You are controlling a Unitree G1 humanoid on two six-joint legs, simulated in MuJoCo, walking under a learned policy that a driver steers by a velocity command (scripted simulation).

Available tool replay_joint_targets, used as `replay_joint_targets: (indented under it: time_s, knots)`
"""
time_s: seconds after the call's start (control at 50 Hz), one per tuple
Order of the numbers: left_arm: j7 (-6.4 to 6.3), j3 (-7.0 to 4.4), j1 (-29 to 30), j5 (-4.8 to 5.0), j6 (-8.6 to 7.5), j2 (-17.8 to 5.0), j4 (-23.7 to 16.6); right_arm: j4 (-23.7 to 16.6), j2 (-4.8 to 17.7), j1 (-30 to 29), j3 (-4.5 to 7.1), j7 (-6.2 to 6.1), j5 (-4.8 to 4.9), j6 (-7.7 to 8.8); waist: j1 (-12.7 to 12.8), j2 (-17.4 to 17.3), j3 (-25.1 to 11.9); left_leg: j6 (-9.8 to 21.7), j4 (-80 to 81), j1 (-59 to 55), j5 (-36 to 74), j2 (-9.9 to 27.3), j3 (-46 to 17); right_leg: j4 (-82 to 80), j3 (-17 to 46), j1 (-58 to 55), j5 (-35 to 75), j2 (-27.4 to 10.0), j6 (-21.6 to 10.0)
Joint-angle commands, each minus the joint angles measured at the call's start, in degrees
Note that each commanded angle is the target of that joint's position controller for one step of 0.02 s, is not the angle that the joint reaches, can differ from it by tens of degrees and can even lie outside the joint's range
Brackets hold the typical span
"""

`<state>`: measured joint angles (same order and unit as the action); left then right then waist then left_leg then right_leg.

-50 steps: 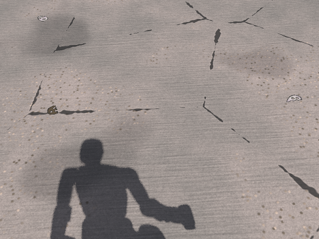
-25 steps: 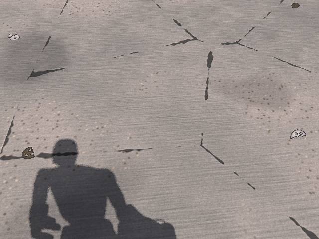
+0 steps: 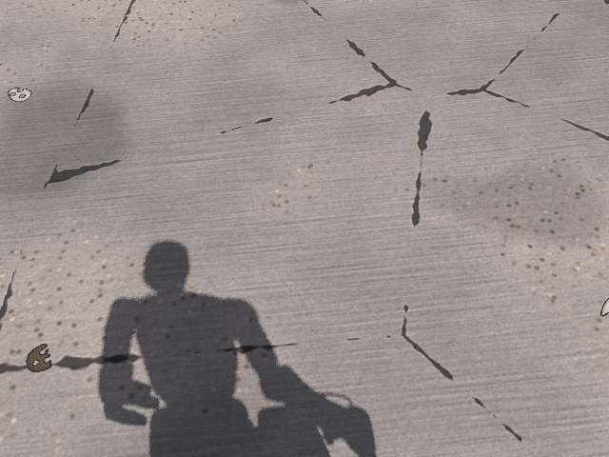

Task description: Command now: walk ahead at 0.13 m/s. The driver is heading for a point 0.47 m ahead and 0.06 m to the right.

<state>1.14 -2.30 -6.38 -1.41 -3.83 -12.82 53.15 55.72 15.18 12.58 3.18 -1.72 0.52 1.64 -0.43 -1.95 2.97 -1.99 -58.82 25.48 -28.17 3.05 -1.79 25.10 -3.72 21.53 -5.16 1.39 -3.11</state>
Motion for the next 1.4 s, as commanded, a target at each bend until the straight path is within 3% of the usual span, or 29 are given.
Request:
replay_joint_targets:
  time_s: [0.02,0.08,0.16,0.18,0.2,0.24,0.34,0.38,0.44,0.48,0.5,0.52,0.6,0.68,0.78,0.82,0.86,0.88,0.9,0.92,0.94,0.98,1.02,1.12,1.22,1.26,1.28,1.32,1.4]
  knots:
    - [-0.61,-1.22,2.9,-0.73,-0.36,-6.8,-2.3,-0.1,1.4,8.0,0.31,-1.04,-0.31,-1.16,-2.9,8.7,-9.8,-0.5,10.7,-8.8,4.9,1.6,0.4,-9.3,8.5,-1.6,24.2,-13.2,-10.8]
    - [-1.29,-1.23,2.3,0.29,0.43,-7.9,-1.5,-0.1,2.6,5.9,0.62,-0.90,-0.63,-2.08,-2.3,8.0,-11.4,0.0,18.7,-13.5,14.3,1.2,0.8,-10.8,9.2,-1.7,9.0,-13.7,-9.7]
    - [-1.50,-0.08,0.7,0.91,1.55,-5.2,0.5,-0.7,3.6,2.4,0.90,-0.78,-2.13,-2.56,-2.3,5.8,-4.1,2.8,32.7,-18.3,20.7,2.0,-0.1,-11.5,9.5,3.6,-23.5,-9.0,-2.6]
    - [-1.56,-0.03,-0.5,0.59,1.66,-5.0,0.9,-1.3,5.6,1.9,1.03,-0.99,-2.09,-2.32,-0.9,3.0,-2.0,4.1,35.6,-17.1,21.5,4.9,-3.0,-8.3,8.4,3.6,-23.4,-6.9,-0.6]
    - [-1.84,-0.22,-4.1,0.72,2.00,-4.5,1.1,-0.5,8.7,0.0,1.83,-1.02,-1.07,-2.10,3.0,-5.2,-0.8,5.5,36.1,-10.6,11.8,4.4,-3.0,-7.6,4.3,-0.1,-19.1,-3.1,0.8]
    - [-2.71,-0.82,-2.6,1.11,2.58,-6.5,1.5,0.5,5.1,0.9,1.51,-0.72,-0.76,-1.30,0.8,-5.5,-0.5,5.0,40.4,-4.5,-4.6,2.6,-3.1,-1.1,1.3,-5.7,-19.4,-1.1,1.5]
    - [-2.06,-1.21,-1.9,2.00,0.76,-3.9,1.3,1.7,8.4,5.7,3.09,-0.59,0.77,1.05,-1.1,-10.0,0.9,12.1,46.6,-12.0,-13.1,12.8,-18.7,13.3,-0.1,4.8,-17.8,-0.4,-1.2]
    - [-1.40,-1.47,-2.8,2.41,-0.46,-3.9,1.4,1.2,7.5,3.7,3.03,-0.46,1.03,1.89,0.2,-8.9,0.9,12.7,45.9,-12.0,-7.4,14.0,-19.0,12.0,1.2,3.4,-16.9,-2.0,-2.7]
    - [-1.49,-2.60,-11.4,2.53,-0.88,-5.6,5.0,-0.8,5.6,-3.0,2.59,0.17,1.33,2.10,5.0,-3.5,-1.1,8.0,37.0,-2.3,3.8,6.6,-7.7,-0.3,3.6,-15.3,-12.0,-2.9,-3.9]
    - [-1.40,-4.84,-21.8,2.75,-0.80,-14.1,7.3,-4.3,1.3,-5.8,1.41,0.21,0.99,3.56,7.5,18.6,-2.3,2.8,10.3,17.0,3.3,-4.0,5.2,-14.0,34.2,-29.5,-22.7,-20.6,-13.2]
    - [-1.31,-3.71,-22.3,1.89,-1.50,-10.9,7.4,-4.6,4.0,-7.5,2.07,0.35,1.34,4.22,7.5,15.2,-0.7,3.5,-2.0,24.7,-3.1,-1.8,0.5,-14.1,39.8,-31.5,-19.6,-24.1,-15.6]
    - [-1.26,-2.70,-20.6,1.61,-2.11,-8.0,6.7,-3.9,4.3,-6.0,2.22,0.96,1.78,4.77,5.5,10.9,-0.6,4.9,-7.5,27.9,0.6,0.6,-1.8,-12.5,35.4,-32.8,-15.3,-22.6,-13.9]
    - [-0.95,-1.24,-17.9,1.50,-1.74,-5.5,5.3,-3.2,2.4,-7.0,2.09,2.28,0.93,5.03,3.1,6.2,-0.4,5.7,-1.0,23.7,13.2,4.4,0.2,-13.8,18.2,-27.4,7.0,-16.8,-8.4]
    - [-2.07,-1.59,-17.8,1.54,-0.94,-8.4,5.0,-6.2,-1.0,-15.3,0.53,2.94,0.70,4.18,4.1,6.5,1.9,2.8,18.0,13.4,22.7,1.1,4.0,-16.9,10.5,-18.1,6.4,-12.9,-7.6]
    - [-2.27,-2.50,-19.8,2.90,-0.84,-9.7,6.2,-8.8,2.2,-19.3,0.56,3.74,1.35,4.34,3.4,8.0,3.6,3.2,28.0,5.1,28.1,-0.7,2.4,-16.3,12.0,-17.2,5.0,-15.3,-6.9]
    - [-2.34,-2.96,-17.9,2.79,-0.45,-10.3,5.9,-8.4,4.8,-15.8,1.57,3.60,0.97,4.61,0.3,8.5,1.7,4.6,30.0,-0.4,27.0,-1.9,2.6,-11.0,11.2,-19.6,15.5,-15.3,-5.1]
    - [-2.49,-2.73,-17.1,2.28,0.20,-8.9,5.2,-4.6,8.7,-2.1,3.64,2.89,-0.28,4.68,-5.8,8.1,-7.7,7.2,30.0,-19.9,32.7,-2.4,3.5,6.6,6.8,-16.2,27.9,-10.0,-0.9]
    - [-2.68,-1.85,-18.1,0.77,0.38,-6.4,3.5,-3.1,13.2,6.4,4.53,2.41,-1.67,4.58,-7.3,-0.4,-16.8,10.4,27.1,-36.4,45.5,9.3,-8.4,24.3,4.3,-4.8,8.1,-5.2,1.8]
    - [-2.65,0.14,-28.1,1.80,-0.20,2.0,5.0,-2.2,15.2,7.3,4.37,3.13,-1.72,4.05,-2.9,-17.1,-26.9,20.6,33.8,-49.1,48.5,23.0,-31.2,43.8,6.3,9.6,-31.8,3.5,4.8]
    - [-2.50,-1.22,-26.4,2.80,-0.74,-3.4,6.0,-3.0,10.2,5.4,3.16,3.47,-0.64,3.81,-3.7,-10.5,-24.6,19.2,37.1,-43.0,44.7,20.2,-32.0,50.1,13.0,11.4,-31.9,1.1,4.5]
    - [-2.59,-1.94,-20.7,3.58,-0.79,-5.6,4.6,-3.7,7.1,-0.2,2.15,3.34,-0.16,3.84,-2.9,-7.3,-15.7,17.0,37.2,-34.9,45.0,18.2,-22.0,51.1,10.9,14.8,-28.8,-1.1,3.9]
    - [-3.51,-2.71,-15.8,2.23,0.21,-6.0,3.6,-4.3,4.0,-7.0,0.94,3.40,-1.19,4.08,0.2,-1.2,-8.7,15.2,40.2,-19.2,50.6,13.8,-11.6,45.8,8.3,10.0,-22.5,-5.3,3.6]
    - [-3.66,-2.60,-18.3,2.03,1.70,-3.1,4.1,-3.1,2.1,-8.8,0.29,3.40,-2.35,4.40,3.3,-3.7,-8.3,15.8,41.8,-11.1,53.1,12.0,-6.6,39.7,8.5,2.0,-20.2,-7.2,3.6]
    - [-3.90,-2.04,-11.9,1.32,3.37,-2.6,1.9,-1.6,5.6,-9.4,0.54,1.66,-2.04,3.50,3.6,-4.0,-9.8,15.4,43.8,-6.9,47.5,9.7,-1.7,17.8,5.6,-6.4,-10.5,-6.0,4.5]
    - [-3.46,-2.43,-7.7,0.25,4.84,-4.8,1.7,0.0,3.8,-7.7,-0.54,1.19,-0.53,1.76,3.6,-1.6,-4.7,10.1,44.7,-2.2,9.3,6.2,-3.1,2.6,4.6,-14.7,-2.0,-4.9,2.2]
    - [-3.98,-2.97,-5.9,0.46,4.60,-9.9,0.6,1.2,2.7,-2.2,-0.84,1.29,-1.51,1.79,-0.3,5.9,-2.6,5.3,39.6,-0.6,4.0,0.4,0.1,-1.0,10.0,-16.2,6.9,-10.8,-0.1]
    - [-3.70,-3.09,-4.4,1.16,4.41,-9.7,1.8,1.6,1.6,0.6,-0.93,0.81,-1.30,1.18,-2.6,12.5,-2.8,4.2,39.3,-6.5,7.9,-2.1,3.9,-2.8,10.2,-9.1,-6.1,-9.8,-1.3]
    - [-3.14,-2.13,-2.6,0.86,3.67,-5.1,2.0,1.8,3.8,-1.7,-0.54,-0.02,-1.21,0.11,-1.0,9.0,-1.0,3.7,37.3,-10.7,11.6,-1.8,4.1,-5.0,8.5,-4.5,-11.8,-7.1,1.0]
    - [-3.07,-2.18,-3.4,1.22,2.55,-5.7,3.5,2.7,3.2,-1.5,-0.63,-0.13,-1.18,-0.14,-0.4,5.2,-3.6,4.3,36.6,-12.3,18.5,-0.8,3.4,-1.3,6.9,-9.6,1.8,-5.9,1.8]
